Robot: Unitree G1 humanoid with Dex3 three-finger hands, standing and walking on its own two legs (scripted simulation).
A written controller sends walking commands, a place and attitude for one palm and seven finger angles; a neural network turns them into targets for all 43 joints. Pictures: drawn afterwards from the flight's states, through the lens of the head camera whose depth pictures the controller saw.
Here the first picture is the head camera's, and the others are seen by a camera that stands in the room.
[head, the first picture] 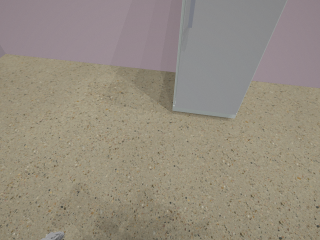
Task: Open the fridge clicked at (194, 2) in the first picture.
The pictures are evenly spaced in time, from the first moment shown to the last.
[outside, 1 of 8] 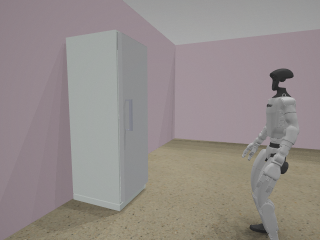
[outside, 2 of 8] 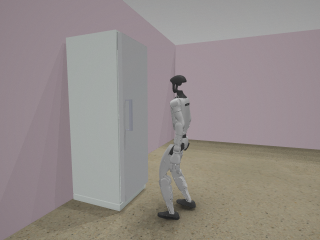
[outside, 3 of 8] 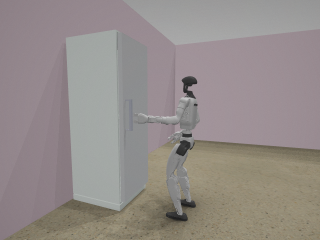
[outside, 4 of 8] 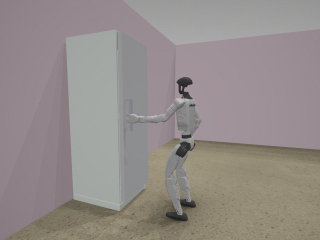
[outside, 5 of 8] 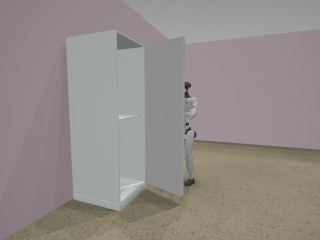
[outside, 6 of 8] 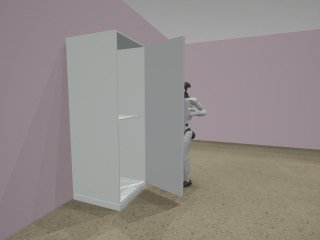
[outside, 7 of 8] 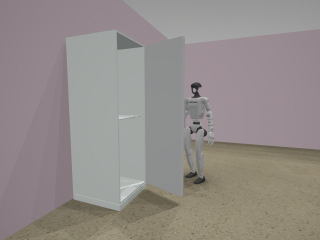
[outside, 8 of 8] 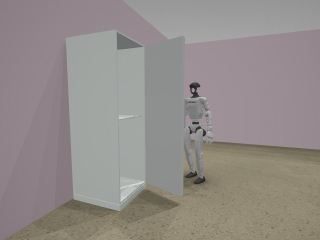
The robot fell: no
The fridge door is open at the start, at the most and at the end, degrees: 0 78 70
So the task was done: yes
